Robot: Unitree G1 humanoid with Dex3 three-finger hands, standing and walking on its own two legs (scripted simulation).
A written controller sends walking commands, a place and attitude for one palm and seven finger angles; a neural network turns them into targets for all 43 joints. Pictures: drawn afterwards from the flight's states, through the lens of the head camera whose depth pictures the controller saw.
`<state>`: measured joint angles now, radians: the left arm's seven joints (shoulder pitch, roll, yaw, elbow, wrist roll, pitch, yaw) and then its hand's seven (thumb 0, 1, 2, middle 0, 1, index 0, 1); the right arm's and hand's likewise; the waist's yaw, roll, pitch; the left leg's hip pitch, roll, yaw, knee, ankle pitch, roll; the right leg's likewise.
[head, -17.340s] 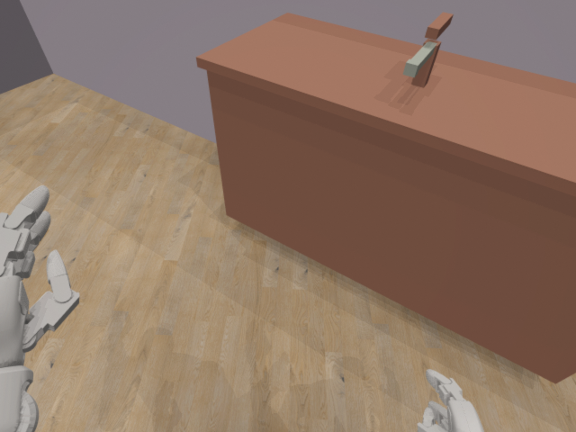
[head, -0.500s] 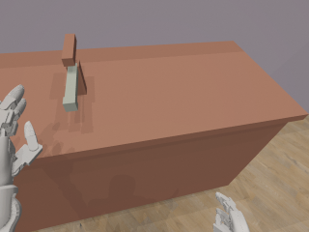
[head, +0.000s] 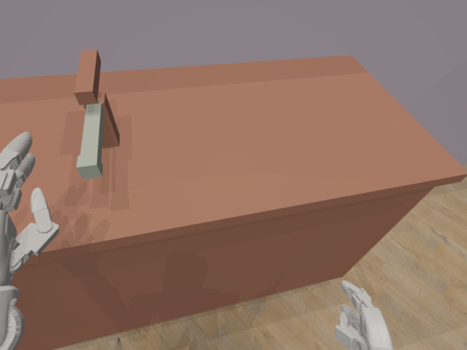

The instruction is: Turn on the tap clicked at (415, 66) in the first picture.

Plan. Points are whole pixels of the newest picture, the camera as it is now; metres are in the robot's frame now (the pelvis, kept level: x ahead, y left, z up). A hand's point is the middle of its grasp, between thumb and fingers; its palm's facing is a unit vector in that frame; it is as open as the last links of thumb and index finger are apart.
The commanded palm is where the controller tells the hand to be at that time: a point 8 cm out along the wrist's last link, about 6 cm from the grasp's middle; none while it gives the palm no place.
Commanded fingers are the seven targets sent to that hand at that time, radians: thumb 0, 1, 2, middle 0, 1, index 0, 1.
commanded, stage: look again from close up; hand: left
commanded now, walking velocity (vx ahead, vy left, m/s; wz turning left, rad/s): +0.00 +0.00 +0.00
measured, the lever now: (90, 166) +0.33 +0.26 +0.13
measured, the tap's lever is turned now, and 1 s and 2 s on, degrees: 0 0 0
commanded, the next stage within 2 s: shuffle to correct the standing spot in 0.36 s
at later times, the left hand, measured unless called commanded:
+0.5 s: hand (59, 227) +0.22 +0.25 +0.16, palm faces +0.41 -0.84 -0.36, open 7.4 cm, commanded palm +0.16 +0.28 +0.17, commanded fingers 0.00 0.90 0.90 -0.20 -0.30 -0.20 -0.30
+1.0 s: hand (58, 229) +0.22 +0.25 +0.15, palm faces +0.32 -0.86 -0.40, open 7.4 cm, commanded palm +0.16 +0.28 +0.17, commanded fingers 0.00 0.90 0.90 -0.20 -0.30 -0.20 -0.30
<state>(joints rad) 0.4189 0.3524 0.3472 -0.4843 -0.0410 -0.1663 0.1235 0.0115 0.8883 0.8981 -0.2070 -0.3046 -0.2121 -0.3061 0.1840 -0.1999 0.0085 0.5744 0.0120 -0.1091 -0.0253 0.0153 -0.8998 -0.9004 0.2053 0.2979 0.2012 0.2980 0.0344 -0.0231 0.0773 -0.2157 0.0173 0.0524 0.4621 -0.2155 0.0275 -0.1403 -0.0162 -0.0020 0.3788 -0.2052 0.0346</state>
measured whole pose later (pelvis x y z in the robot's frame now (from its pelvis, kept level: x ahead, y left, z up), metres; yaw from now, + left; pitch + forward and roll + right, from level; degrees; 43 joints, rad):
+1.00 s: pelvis +0.00 +0.00 -0.01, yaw +0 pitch +0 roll -1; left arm 0.45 0.44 0.37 -0.42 -0.09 -0.33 0.10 0.01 0.89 0.90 -0.21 -0.31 -0.22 -0.31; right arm 0.27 -0.27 -0.01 0.60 -0.01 -0.15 0.03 0.01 -0.90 -0.90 0.21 0.30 0.20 0.30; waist 0.00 -0.04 0.07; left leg -0.32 0.01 0.05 0.58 -0.27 0.03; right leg -0.26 -0.03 0.00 0.53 -0.28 0.04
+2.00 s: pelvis -0.02 +0.01 +0.00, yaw +0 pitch -3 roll -2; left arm 0.46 0.34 0.34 -0.48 -0.04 -0.19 0.12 0.01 0.89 0.90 -0.21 -0.30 -0.21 -0.31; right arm 0.19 -0.22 0.01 0.57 0.01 -0.11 -0.02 0.02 -0.90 -0.90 0.21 0.30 0.20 0.30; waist 0.01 0.02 0.09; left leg -0.25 0.02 0.06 0.51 -0.22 0.04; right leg -0.17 -0.01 0.00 0.42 -0.19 0.04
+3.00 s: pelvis -0.01 -0.04 -0.01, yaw +0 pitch -2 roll -2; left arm 0.46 0.41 0.37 -0.54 -0.06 -0.13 0.09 0.01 0.89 0.90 -0.21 -0.31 -0.22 -0.31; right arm 0.21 -0.21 -0.02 0.57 0.01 -0.09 -0.03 0.02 -0.90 -0.90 0.20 0.30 0.20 0.30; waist 0.01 0.03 0.11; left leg -0.28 0.10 0.02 0.56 -0.25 -0.03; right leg -0.20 0.06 -0.03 0.47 -0.24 -0.03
